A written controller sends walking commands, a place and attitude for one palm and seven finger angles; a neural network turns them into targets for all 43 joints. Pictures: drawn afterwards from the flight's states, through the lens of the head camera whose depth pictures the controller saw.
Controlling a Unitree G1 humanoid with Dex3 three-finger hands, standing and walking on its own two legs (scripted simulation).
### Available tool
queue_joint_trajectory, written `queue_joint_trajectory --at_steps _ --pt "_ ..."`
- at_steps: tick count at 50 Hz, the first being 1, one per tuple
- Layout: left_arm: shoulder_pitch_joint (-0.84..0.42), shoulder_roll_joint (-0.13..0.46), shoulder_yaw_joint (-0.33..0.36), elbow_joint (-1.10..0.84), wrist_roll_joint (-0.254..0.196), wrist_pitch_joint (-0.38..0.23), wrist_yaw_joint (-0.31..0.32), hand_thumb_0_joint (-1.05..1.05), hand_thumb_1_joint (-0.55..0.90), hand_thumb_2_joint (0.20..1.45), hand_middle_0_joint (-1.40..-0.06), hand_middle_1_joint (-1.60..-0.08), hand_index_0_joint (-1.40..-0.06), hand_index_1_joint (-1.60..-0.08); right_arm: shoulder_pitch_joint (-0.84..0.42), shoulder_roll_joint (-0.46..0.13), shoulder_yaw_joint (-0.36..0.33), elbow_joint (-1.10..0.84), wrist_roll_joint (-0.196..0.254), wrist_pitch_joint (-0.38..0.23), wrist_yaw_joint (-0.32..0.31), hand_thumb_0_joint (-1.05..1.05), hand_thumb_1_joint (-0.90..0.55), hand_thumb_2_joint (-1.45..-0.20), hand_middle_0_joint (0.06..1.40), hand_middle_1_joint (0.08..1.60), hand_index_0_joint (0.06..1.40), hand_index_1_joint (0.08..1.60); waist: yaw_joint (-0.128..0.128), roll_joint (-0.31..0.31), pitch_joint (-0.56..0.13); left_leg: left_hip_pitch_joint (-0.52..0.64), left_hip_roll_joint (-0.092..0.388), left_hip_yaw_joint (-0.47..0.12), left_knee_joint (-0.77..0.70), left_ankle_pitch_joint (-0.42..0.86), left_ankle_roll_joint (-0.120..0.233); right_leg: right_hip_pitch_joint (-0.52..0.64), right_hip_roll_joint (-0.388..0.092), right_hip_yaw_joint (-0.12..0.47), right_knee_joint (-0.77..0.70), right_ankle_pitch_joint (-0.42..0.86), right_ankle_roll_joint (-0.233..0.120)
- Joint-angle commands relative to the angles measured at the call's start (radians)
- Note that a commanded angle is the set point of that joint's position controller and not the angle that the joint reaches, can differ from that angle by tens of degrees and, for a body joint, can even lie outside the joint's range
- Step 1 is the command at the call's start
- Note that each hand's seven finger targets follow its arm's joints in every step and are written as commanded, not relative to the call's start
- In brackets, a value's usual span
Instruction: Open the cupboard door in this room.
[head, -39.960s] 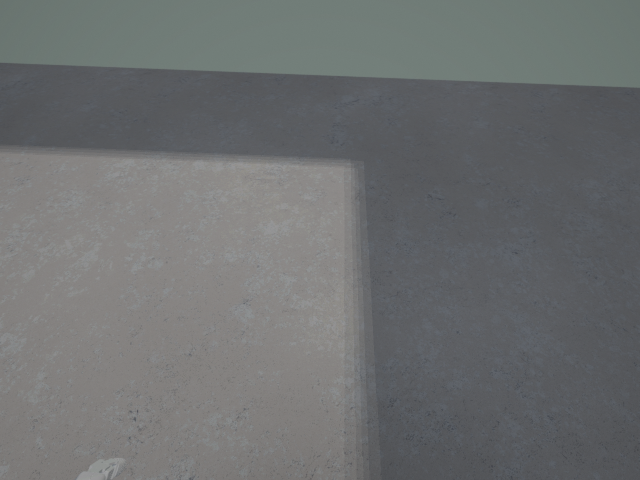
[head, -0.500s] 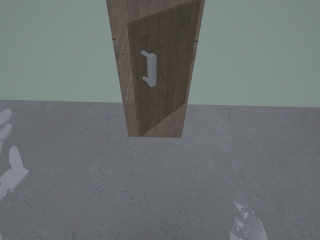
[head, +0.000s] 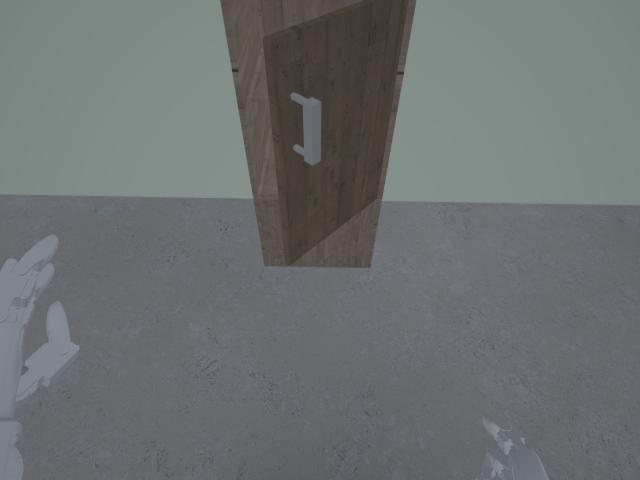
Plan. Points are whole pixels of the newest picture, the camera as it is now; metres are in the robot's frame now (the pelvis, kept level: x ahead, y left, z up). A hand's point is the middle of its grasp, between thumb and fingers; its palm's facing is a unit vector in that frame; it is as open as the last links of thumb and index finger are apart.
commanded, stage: let the arm hang, fingers relaxed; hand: left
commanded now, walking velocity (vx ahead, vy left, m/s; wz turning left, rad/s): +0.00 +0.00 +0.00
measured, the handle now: (304, 128) +0.72 +0.07 +0.05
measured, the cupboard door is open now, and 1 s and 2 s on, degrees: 47 47 47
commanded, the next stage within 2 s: look to check the result in 1.06 s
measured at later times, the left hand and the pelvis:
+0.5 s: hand out of the picture -0.06 +0.19 -0.17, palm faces +0.02 -0.97 -0.22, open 7.3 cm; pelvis +0.00 -0.01 +0.00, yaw +1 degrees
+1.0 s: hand out of the picture +0.10 +0.19 -0.15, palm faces +0.00 -0.96 -0.29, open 7.3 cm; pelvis +0.02 -0.02 +0.01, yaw +0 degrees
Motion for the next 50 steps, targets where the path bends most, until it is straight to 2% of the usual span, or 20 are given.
queue_joint_trajectory --at_steps 1,2,3,5,6,7,8,10,11,12,16,17,20,22,25,31,40,41,48,50 --pt "-0.071 -0.019 -0.211 0.543 0.036 0.191 -0.101 0.000 0.900 0.900 -0.200 -0.300 -0.200 -0.300 -0.061 -0.219 -0.057 0.042 0.000 0.071 0.037 0.000 -0.900 -0.900 0.200 0.300 0.200 0.300 -0.006 0.009 -0.089 -0.052 0.172 -0.213 -0.057 0.161 0.052 -0.029 -0.041 0.061 0.143 -0.075 -0.029" --pt "-0.097 0.006 -0.217 0.595 0.042 0.190 -0.101 0.000 0.900 0.900 -0.200 -0.300 -0.200 -0.300 -0.063 -0.226 -0.054 0.046 -0.007 0.081 0.037 0.000 -0.900 -0.900 0.200 0.300 0.200 0.300 0.001 -0.107 -0.099 -0.052 0.170 -0.231 -0.060 0.147 0.056 0.001 -0.038 0.072 0.137 -0.064 -0.038" --pt "-0.114 0.016 -0.219 0.657 0.043 0.188 -0.102 0.000 0.900 0.900 -0.200 -0.300 -0.200 -0.300 -0.075 -0.230 -0.054 0.064 -0.011 0.088 0.037 0.000 -0.900 -0.900 0.200 0.300 0.200 0.300 0.010 -0.162 -0.099 -0.053 0.157 -0.215 -0.046 0.113 0.055 0.014 -0.059 0.084 0.096 -0.042 -0.044" --pt "-0.185 0.055 -0.232 0.784 0.045 0.188 -0.102 0.000 0.900 0.900 -0.200 -0.300 -0.200 -0.300 -0.084 -0.230 -0.054 0.101 -0.013 0.108 0.041 0.000 -0.900 -0.900 0.200 0.300 0.200 0.300 0.003 -0.210 -0.075 -0.015 0.100 -0.164 -0.011 0.039 0.028 -0.016 -0.110 0.132 0.007 -0.030 -0.064" --pt "-0.222 0.061 -0.244 0.847 0.042 0.190 -0.101 0.000 0.900 0.900 -0.200 -0.300 -0.200 -0.300 -0.085 -0.222 -0.050 0.126 -0.014 0.119 0.042 0.000 -0.900 -0.900 0.200 0.300 0.200 0.300 -0.006 -0.196 -0.051 0.019 0.077 -0.142 0.007 0.011 0.018 -0.059 -0.134 0.154 -0.034 -0.059 -0.079" --pt "-0.252 0.065 -0.256 0.902 0.038 0.195 -0.098 0.000 0.900 0.900 -0.200 -0.300 -0.200 -0.300 -0.078 -0.209 -0.045 0.145 -0.014 0.132 0.044 0.000 -0.900 -0.900 0.200 0.300 0.200 0.300 -0.015 -0.149 -0.023 0.043 0.064 -0.128 0.012 -0.014 0.008 -0.095 -0.146 0.163 -0.064 -0.110 -0.089" --pt "-0.271 0.052 -0.271 0.961 0.033 0.198 -0.096 0.000 0.900 0.900 -0.200 -0.300 -0.200 -0.300 -0.073 -0.189 -0.036 0.170 -0.018 0.140 0.044 0.000 -0.900 -0.900 0.200 0.300 0.200 0.300 -0.020 -0.073 -0.002 0.060 0.061 -0.120 0.000 -0.024 0.003 -0.118 -0.145 0.167 -0.073 -0.131 -0.090" --pt "-0.269 0.037 -0.287 1.065 0.027 0.200 -0.094 0.000 0.900 0.900 -0.200 -0.300 -0.200 -0.300 -0.061 -0.176 -0.029 0.212 -0.020 0.148 0.040 0.000 -0.900 -0.900 0.200 0.300 0.200 0.300 -0.017 0.037 -0.003 0.061 0.084 -0.154 -0.079 -0.071 0.003 -0.087 -0.109 0.148 -0.054 -0.156 -0.076" --pt "-0.252 0.031 -0.290 1.113 0.025 0.200 -0.093 0.000 0.900 0.900 -0.200 -0.300 -0.200 -0.300 -0.062 -0.175 -0.027 0.231 -0.020 0.149 0.037 0.000 -0.900 -0.900 0.200 0.300 0.200 0.300 -0.006 0.067 0.003 0.038 0.095 -0.166 -0.116 -0.108 0.005 -0.055 -0.095 0.134 -0.046 -0.146 -0.066" --pt "-0.233 0.038 -0.290 1.154 0.025 0.199 -0.092 0.000 0.900 0.900 -0.200 -0.300 -0.200 -0.300 -0.059 -0.184 -0.028 0.245 -0.016 0.150 0.035 0.000 -0.900 -0.900 0.200 0.300 0.200 0.300 0.004 0.068 -0.002 0.025 0.101 -0.178 -0.136 -0.133 0.006 -0.019 -0.090 0.126 -0.049 -0.135 -0.062" --pt "-0.188 -0.001 -0.291 1.288 0.018 0.191 -0.092 0.000 0.900 0.900 -0.200 -0.300 -0.200 -0.300 -0.025 -0.155 -0.029 0.316 -0.012 0.149 0.023 0.000 -0.900 -0.900 0.200 0.300 0.200 0.300 0.004 0.110 -0.031 0.065 0.097 -0.158 -0.148 -0.136 0.002 0.017 -0.099 0.127 -0.083 -0.087 -0.068" --pt "-0.182 -0.001 -0.291 1.310 0.018 0.190 -0.090 0.000 0.900 0.900 -0.200 -0.300 -0.200 -0.300 -0.014 -0.156 -0.032 0.328 -0.008 0.152 0.021 0.000 -0.900 -0.900 0.200 0.300 0.200 0.300 0.004 0.066 -0.027 0.077 0.100 -0.159 -0.143 -0.130 0.002 0.017 -0.100 0.122 -0.098 -0.093 -0.069" --pt "-0.176 -0.024 -0.298 1.360 0.015 0.190 -0.088 0.000 0.900 0.900 -0.200 -0.300 -0.200 -0.300 0.019 -0.139 -0.033 0.368 -0.008 0.156 0.015 0.000 -0.900 -0.900 0.200 0.300 0.200 0.300 -0.005 0.052 0.008 0.093 0.101 -0.148 -0.144 -0.120 0.001 -0.009 -0.104 0.119 -0.122 -0.105 -0.070" --pt "-0.170 -0.026 -0.298 1.379 0.015 0.190 -0.085 0.000 0.900 0.900 -0.200 -0.300 -0.200 -0.300 0.035 -0.143 -0.036 0.382 -0.006 0.158 0.012 0.000 -0.900 -0.900 0.200 0.300 0.200 0.300 -0.005 0.009 0.028 0.098 0.105 -0.151 -0.146 -0.114 0.004 -0.019 -0.101 0.112 -0.127 -0.116 -0.070" --pt "-0.162 -0.027 -0.300 1.400 0.014 0.192 -0.084 0.000 0.900 0.900 -0.200 -0.300 -0.200 -0.300 0.045 -0.135 -0.037 0.399 -0.008 0.161 0.011 0.000 -0.900 -0.900 0.200 0.300 0.200 0.300 -0.005 0.005 0.038 0.102 0.104 -0.146 -0.151 -0.130 0.005 -0.027 -0.105 0.111 -0.138 -0.143 -0.070" --pt "-0.191 -0.009 -0.298 1.406 0.015 0.188 -0.080 0.000 0.900 0.900 -0.200 -0.300 -0.200 -0.300 0.038 -0.138 -0.039 0.415 -0.008 0.158 0.014 0.000 -0.900 -0.900 0.200 0.300 0.200 0.300 -0.006 -0.053 0.052 0.123 0.100 -0.126 -0.138 -0.059 0.005 -0.026 -0.115 0.114 -0.149 -0.117 -0.069" --pt "-0.266 0.018 -0.290 1.384 0.015 0.179 -0.078 0.000 0.900 0.900 -0.200 -0.300 -0.200 -0.300 -0.023 -0.153 -0.036 0.421 -0.011 0.146 0.018 0.000 -0.900 -0.900 0.200 0.300 0.200 0.300 0.002 -0.034 0.040 0.131 0.110 -0.131 -0.153 0.060 0.001 0.035 -0.118 0.111 -0.135 0.015 -0.059" --pt "-0.273 0.020 -0.290 1.381 0.015 0.179 -0.078 0.000 0.900 0.900 -0.200 -0.300 -0.200 -0.300 -0.032 -0.157 -0.036 0.419 -0.012 0.145 0.019 0.000 -0.900 -0.900 0.200 0.300 0.200 0.300 0.002 -0.017 0.036 0.137 0.110 -0.130 -0.157 0.066 -0.001 0.040 -0.121 0.112 -0.134 0.025 -0.058" --pt "-0.324 0.044 -0.282 1.364 0.016 0.170 -0.079 0.000 0.900 0.900 -0.200 -0.300 -0.200 -0.300 -0.066 -0.179 -0.039 0.412 -0.012 0.140 0.021 0.000 -0.900 -0.900 0.200 0.300 0.200 0.300 0.001 -0.046 0.013 0.160 0.112 -0.127 -0.160 0.125 -0.007 0.081 -0.127 0.114 -0.149 0.108 -0.054" --pt "-0.333 0.045 -0.282 1.361 0.015 0.169 -0.080 0.000 0.900 0.900 -0.200 -0.300 -0.200 -0.300 -0.075 -0.186 -0.039 0.410 -0.013 0.139 0.021 0.000 -0.900 -0.900 0.200 0.300 0.200 0.300 0.000 -0.026 0.013 0.166 0.113 -0.125 -0.165 0.126 -0.010 0.084 -0.128 0.117 -0.155 0.112 -0.053"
